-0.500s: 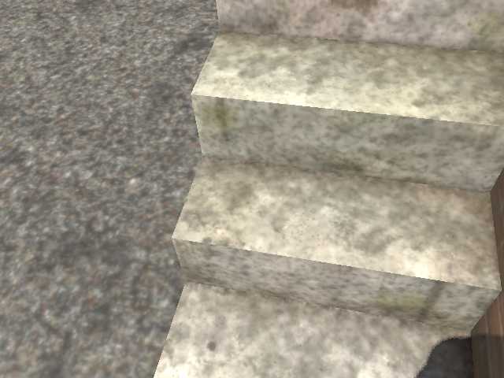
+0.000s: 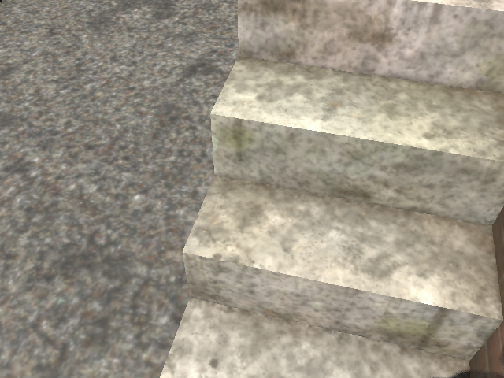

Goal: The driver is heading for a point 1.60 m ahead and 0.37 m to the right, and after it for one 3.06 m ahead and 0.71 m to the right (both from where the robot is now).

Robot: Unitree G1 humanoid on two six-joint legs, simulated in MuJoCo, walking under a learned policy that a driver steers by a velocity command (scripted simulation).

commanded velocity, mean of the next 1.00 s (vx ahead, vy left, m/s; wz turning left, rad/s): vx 0.30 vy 0.00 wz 0.01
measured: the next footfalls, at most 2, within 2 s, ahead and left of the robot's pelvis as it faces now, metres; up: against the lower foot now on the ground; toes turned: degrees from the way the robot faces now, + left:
right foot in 0.90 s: +0.16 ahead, -0.10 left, +0.00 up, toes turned -1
left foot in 1.26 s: +0.20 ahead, +0.08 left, +0.00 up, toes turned +3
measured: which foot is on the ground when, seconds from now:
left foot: down 0.00-0.90, up 0.92-1.00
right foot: down 0.00-0.72, up 0.74-0.88, down 0.90-1.00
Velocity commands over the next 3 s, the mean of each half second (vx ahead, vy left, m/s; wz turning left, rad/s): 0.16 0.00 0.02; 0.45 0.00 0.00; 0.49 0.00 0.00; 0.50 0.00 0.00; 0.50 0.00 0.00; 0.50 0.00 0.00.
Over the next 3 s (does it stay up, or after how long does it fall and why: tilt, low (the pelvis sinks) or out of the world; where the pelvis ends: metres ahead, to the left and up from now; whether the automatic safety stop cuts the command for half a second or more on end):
stays up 0.84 -0.14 0.47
